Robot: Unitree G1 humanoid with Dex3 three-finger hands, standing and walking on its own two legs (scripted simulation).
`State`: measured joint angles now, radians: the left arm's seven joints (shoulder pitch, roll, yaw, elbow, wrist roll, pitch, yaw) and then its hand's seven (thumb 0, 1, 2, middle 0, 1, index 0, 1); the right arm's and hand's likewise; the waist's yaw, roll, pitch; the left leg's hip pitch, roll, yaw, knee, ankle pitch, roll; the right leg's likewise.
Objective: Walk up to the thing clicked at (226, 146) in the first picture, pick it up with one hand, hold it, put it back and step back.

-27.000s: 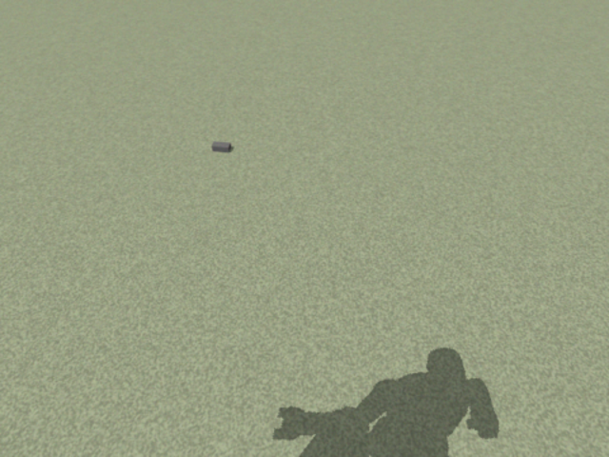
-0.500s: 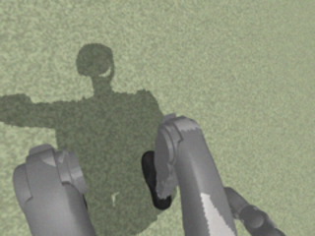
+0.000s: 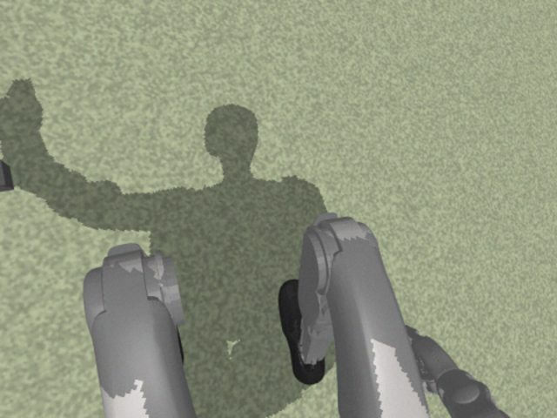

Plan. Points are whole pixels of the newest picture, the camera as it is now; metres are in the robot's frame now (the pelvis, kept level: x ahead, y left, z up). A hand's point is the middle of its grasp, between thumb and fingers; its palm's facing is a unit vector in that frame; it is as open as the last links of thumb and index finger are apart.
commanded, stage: go down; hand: left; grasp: from above
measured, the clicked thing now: out of the picture +0.43 +0.43 -0.30
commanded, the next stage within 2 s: none
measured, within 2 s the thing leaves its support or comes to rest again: neither
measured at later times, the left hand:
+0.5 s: hand out of the picture +0.40 +0.44 +0.04, palm faces -0.42 -0.14 -0.90, open 13.9 cm
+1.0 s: hand out of the picture +0.40 +0.45 +0.12, palm faces -0.41 -0.13 -0.90, open 13.4 cm
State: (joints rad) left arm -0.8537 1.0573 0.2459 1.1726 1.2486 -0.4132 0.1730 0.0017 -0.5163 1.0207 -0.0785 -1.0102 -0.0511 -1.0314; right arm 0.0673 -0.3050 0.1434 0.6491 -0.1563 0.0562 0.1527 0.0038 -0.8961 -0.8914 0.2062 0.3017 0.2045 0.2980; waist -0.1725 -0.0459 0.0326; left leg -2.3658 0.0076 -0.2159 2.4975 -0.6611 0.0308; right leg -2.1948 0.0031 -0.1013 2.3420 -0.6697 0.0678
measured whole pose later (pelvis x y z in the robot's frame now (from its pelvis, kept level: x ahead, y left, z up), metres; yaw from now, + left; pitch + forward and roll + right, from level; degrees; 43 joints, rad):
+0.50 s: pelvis -0.01 +0.00 +0.09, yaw +4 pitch +33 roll -10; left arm -0.81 1.03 0.23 1.00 1.05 -0.43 -0.13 0.00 -0.49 0.99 -0.12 -0.99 -0.09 -1.01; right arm 0.14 -0.29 0.07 0.64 -0.07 0.11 0.05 0.00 -0.90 -0.90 0.21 0.30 0.20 0.30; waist -0.15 0.00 -0.08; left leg -2.12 0.04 -0.13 2.17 -0.64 0.03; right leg -2.01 -0.01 -0.05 2.06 -0.63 0.07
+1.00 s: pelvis -0.01 +0.00 +0.15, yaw +5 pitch +32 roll -9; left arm -0.83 1.03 0.22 1.04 1.06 -0.42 -0.12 0.00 -0.40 0.89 -0.20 -0.92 -0.19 -0.93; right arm 0.15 -0.27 0.08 0.67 -0.05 0.10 0.02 0.01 -0.91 -0.90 0.21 0.30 0.21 0.30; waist -0.16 0.02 -0.10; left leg -1.96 0.04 -0.11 1.98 -0.60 0.03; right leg -1.85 -0.02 -0.06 1.88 -0.59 0.06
